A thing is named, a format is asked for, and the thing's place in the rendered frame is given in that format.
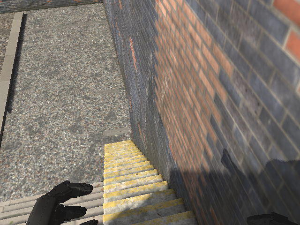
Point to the stairs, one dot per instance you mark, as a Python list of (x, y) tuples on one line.
[(135, 193)]

